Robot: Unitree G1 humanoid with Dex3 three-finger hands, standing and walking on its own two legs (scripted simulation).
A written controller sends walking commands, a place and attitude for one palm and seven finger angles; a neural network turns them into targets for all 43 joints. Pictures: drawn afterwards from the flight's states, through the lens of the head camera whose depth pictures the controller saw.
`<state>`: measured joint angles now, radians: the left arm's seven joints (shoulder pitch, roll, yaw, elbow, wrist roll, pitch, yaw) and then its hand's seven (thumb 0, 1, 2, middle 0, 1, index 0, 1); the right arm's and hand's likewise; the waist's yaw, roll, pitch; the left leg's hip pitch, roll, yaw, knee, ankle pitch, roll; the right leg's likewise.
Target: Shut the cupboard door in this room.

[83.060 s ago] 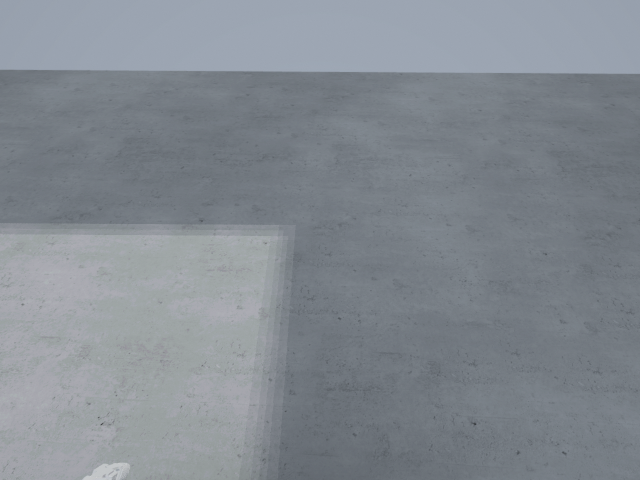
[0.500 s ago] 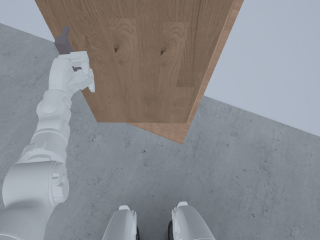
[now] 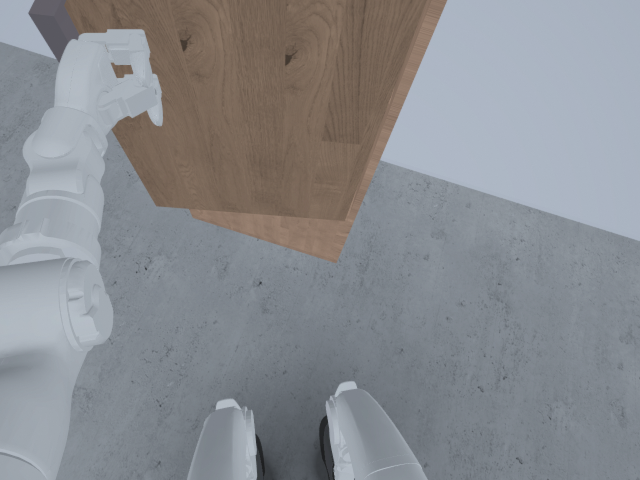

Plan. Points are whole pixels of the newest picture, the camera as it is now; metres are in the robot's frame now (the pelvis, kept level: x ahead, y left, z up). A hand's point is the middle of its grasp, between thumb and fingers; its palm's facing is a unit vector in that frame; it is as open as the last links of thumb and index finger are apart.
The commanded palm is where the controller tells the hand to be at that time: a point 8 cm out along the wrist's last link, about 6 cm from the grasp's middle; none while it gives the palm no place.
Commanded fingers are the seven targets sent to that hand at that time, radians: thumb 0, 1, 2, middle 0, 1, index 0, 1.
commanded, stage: push the door shut along its arc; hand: left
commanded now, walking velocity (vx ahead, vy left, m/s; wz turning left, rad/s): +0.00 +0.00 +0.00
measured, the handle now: (85, 55) +0.62 +0.20 +0.08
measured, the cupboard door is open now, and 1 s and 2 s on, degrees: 15 6 6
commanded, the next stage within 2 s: pull the fist back off the door in 0.58 s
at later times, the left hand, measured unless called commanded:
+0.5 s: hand (173, 59) +0.59 +0.10 +0.09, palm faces -0.32 -0.95 -0.03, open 3.1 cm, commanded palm +0.61 +0.12 +0.09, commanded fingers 0.00 0.90 0.90 -1.30 -1.50 -1.30 -1.50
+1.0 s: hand (209, 52) +0.62 +0.06 +0.08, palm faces +0.09 -0.99 -0.04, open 3.2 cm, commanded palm +0.58 +0.10 +0.09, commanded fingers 0.00 0.90 0.90 -1.30 -1.50 -1.30 -1.50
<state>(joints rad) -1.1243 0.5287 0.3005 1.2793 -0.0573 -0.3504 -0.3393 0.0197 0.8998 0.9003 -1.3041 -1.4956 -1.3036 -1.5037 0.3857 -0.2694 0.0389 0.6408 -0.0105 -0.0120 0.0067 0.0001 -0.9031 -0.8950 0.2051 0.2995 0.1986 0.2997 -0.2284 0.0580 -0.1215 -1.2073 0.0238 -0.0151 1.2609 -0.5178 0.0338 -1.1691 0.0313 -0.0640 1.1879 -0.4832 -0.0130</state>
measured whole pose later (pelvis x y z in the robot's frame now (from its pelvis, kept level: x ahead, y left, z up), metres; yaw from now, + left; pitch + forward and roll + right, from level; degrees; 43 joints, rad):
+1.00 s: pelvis +0.01 -0.01 +0.00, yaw -1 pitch +32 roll -4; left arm -1.28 0.42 0.36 1.29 0.12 -0.32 0.19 0.02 0.90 0.91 -1.30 -1.50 -1.30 -1.50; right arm 0.46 -0.22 0.03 0.65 -0.11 -0.01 0.12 0.00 -0.90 -0.89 0.20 0.30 0.20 0.30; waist -0.30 0.08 -0.13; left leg -1.30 0.03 -0.02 1.27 -0.53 0.02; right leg -1.26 0.04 -0.07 1.19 -0.49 -0.02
